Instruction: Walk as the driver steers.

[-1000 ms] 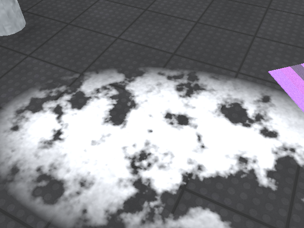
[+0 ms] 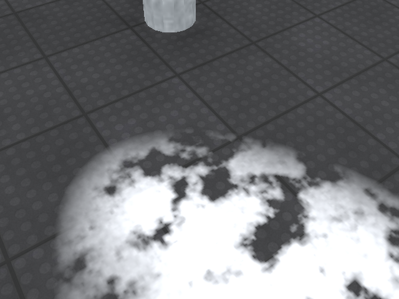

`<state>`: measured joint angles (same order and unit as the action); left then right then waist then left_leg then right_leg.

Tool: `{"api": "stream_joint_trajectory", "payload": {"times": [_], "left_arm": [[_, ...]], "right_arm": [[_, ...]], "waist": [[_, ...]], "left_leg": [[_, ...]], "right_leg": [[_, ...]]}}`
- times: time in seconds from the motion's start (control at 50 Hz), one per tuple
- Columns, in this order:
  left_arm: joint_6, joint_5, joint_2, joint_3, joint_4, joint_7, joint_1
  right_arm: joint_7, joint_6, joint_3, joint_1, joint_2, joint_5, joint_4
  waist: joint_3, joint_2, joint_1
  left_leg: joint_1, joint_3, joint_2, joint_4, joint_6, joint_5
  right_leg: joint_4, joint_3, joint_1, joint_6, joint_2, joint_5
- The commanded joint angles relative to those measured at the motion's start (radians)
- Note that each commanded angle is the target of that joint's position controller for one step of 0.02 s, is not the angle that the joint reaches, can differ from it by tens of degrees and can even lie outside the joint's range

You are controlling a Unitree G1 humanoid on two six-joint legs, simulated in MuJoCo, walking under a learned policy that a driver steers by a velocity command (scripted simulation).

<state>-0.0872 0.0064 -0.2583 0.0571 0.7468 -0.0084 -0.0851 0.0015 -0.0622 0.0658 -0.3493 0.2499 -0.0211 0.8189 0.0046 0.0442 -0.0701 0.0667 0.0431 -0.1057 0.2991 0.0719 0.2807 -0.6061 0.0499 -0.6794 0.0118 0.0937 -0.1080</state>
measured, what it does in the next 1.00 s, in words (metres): walks ahead: right foot, then left foot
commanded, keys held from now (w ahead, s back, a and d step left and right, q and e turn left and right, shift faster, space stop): w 0.68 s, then w+e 0.32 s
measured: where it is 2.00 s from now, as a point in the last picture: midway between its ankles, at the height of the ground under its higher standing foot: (233, 152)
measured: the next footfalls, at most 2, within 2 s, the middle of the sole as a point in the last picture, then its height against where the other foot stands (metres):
right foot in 0.10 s outside the picture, level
left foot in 0.64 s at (160, 286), level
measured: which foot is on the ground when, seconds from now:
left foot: down 0.00-0.12, up 0.14-0.62, down 0.64-1.00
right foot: up 0.00-0.08, down 0.10-0.64, up 0.66-1.00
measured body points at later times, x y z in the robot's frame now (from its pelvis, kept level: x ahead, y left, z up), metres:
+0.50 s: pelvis +0.27 -0.04 +0.01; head +0.30 -0.04 +0.45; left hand +0.29 +0.24 -0.12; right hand +0.47 -0.28 -0.09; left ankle +0.46 +0.13 -0.69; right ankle +0.21 -0.14 -0.74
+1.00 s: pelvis +0.54 +0.02 +0.01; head +0.55 +0.02 +0.45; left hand +0.72 +0.26 -0.11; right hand +0.53 -0.26 -0.12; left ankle +0.48 +0.11 -0.74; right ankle +0.69 -0.17 -0.67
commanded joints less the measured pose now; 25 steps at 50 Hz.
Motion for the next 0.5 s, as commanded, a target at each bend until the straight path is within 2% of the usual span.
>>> {"api": "stream_joint_trajectory", "payload": {"times": [0.02, 0.06, 0.08, 0.1, 0.12, 0.14, 0.16, 0.18, 0.2, 0.22, 0.24, 0.28, 0.32, 0.36, 0.42, 0.5], "left_arm": [[-0.023, 0.005, -0.073, 0.010, -0.114, -0.020, 0.135], [-0.030, 0.005, -0.090, 0.015, -0.117, -0.027, 0.112], [-0.033, 0.004, -0.107, 0.024, -0.105, -0.027, 0.056], [-0.035, -0.001, -0.139, 0.042, -0.067, -0.024, -0.077], [-0.036, -0.013, -0.204, 0.060, -0.034, -0.018, -0.264], [-0.031, -0.008, -0.273, 0.080, -0.006, -0.022, -0.357], [-0.019, 0.008, -0.178, 0.057, 0.004, -0.020, -0.387], [-0.013, 0.008, -0.144, 0.042, -0.011, -0.015, -0.298], [-0.008, -0.001, -0.130, 0.034, -0.024, -0.012, -0.221], [-0.007, -0.008, -0.112, 0.027, -0.026, -0.016, -0.171], [-0.014, -0.017, -0.096, 0.021, -0.025, -0.017, -0.148], [-0.021, -0.007, -0.085, 0.020, -0.014, -0.020, -0.136], [-0.024, -0.003, -0.117, 0.029, 0.000, -0.016, -0.146], [-0.019, 0.000, -0.133, 0.035, 0.016, -0.008, -0.168], [-0.013, 0.009, -0.148, 0.039, 0.040, 0.000, -0.205], [-0.004, 0.018, -0.163, 0.045, 0.085, 0.002, -0.275]], "right_arm": [[0.007, -0.007, 0.040, -0.034, 0.158, -0.005, -0.022], [0.011, 0.002, 0.043, -0.043, 0.168, -0.001, -0.007], [0.012, 0.006, 0.044, -0.027, 0.177, -0.001, -0.006], [0.009, 0.008, 0.037, -0.009, 0.167, -0.001, -0.008], [0.008, 0.004, 0.019, 0.006, 0.130, 0.015, -0.030], [-0.004, -0.015, -0.014, -0.142, 0.037, 0.008, -0.027], [-0.010, -0.030, 0.001, -0.097, 0.112, 0.000, -0.011], [-0.010, -0.038, 0.018, 0.007, 0.170, -0.018, -0.043], [-0.004, -0.038, 0.015, 0.081, 0.157, -0.014, -0.060], [0.000, -0.035, 0.016, 0.111, 0.139, 0.003, -0.066], [0.004, -0.028, 0.020, 0.094, 0.126, 0.010, -0.064], [0.007, -0.014, 0.015, 0.057, 0.091, 0.009, -0.051], [0.010, -0.007, 0.011, 0.092, 0.075, 0.014, -0.063], [0.008, -0.010, 0.006, 0.168, 0.068, 0.020, -0.079], [-0.002, -0.018, -0.002, 0.265, 0.051, 0.016, -0.094], [-0.017, -0.023, -0.005, 0.378, 0.062, 0.005, -0.123]], "waist": [[0.036, -0.103, -0.008], [0.017, -0.120, 0.011], [-0.019, -0.130, 0.047], [-0.100, -0.116, 0.117], [-0.251, -0.048, 0.192], [-0.418, 0.205, 0.160], [-0.427, 0.181, 0.195], [-0.249, 0.112, 0.191], [-0.148, 0.022, 0.165], [-0.062, -0.018, 0.132], [-0.044, 0.017, 0.096], [-0.045, 0.038, 0.064], [-0.019, 0.036, 0.057], [-0.003, 0.016, 0.076], [0.007, 0.019, 0.108], [0.039, 0.022, 0.147]], "left_leg": [[-0.029, 0.170, 0.315, -0.026, 0.146, -0.335], [-0.089, 0.178, 0.329, 0.030, 0.123, -0.449], [-0.090, 0.161, 0.312, 0.098, 0.108, -0.605], [-0.054, 0.121, 0.264, 0.243, 0.087, -0.734], [0.119, 0.074, 0.206, 0.511, 0.052, -0.575], [0.526, 0.011, 0.046, 0.895, -0.029, -0.011], [0.665, 0.106, 0.056, 1.001, -0.023, 0.270], [0.751, 0.088, 0.111, 1.037, -0.020, 0.198], [0.729, 0.056, 0.159, 0.996, -0.020, 0.111], [0.697, 0.042, 0.187, 0.922, -0.025, 0.059], [0.630, 0.048, 0.216, 0.871, -0.029, 0.027], [0.572, 0.034, 0.227, 0.809, -0.042, 0.004], [0.598, 0.023, 0.238, 0.718, -0.063, -0.053], [0.607, 0.015, 0.239, 0.578, -0.075, -0.172], [0.543, -0.010, 0.208, 0.385, -0.074, -0.338], [0.531, -0.014, 0.184, 0.268, -0.064, -0.366]], "right_leg": [[0.067, -0.009, 0.010, -0.036, -0.028, 0.062], [0.104, -0.025, 0.069, -0.067, -0.050, 0.156], [0.124, -0.053, 0.175, -0.087, -0.080, 0.186], [0.142, -0.071, 0.376, -0.123, -0.098, 0.152], [0.097, 0.077, 0.694, -0.197, 0.046, 0.069], [0.151, 0.514, 1.099, -0.369, 0.278, 0.266], [0.267, 0.682, 1.119, -0.358, 0.293, 0.437], [0.292, 0.545, 0.996, -0.302, 0.258, 0.475], [0.316, 0.432, 0.834, -0.272, 0.221, 0.393], [0.355, 0.353, 0.691, -0.262, 0.183, 0.296], [0.380, 0.300, 0.605, -0.253, 0.158, 0.212], [0.420, 0.226, 0.544, -0.253, 0.128, 0.125], [0.453, 0.175, 0.511, -0.268, 0.131, 0.059], [0.469, 0.116, 0.512, -0.252, 0.109, 0.039], [0.473, 0.043, 0.504, -0.217, 0.072, 0.053], [0.450, 0.057, 0.586, -0.211, 0.113, 0.114]]}}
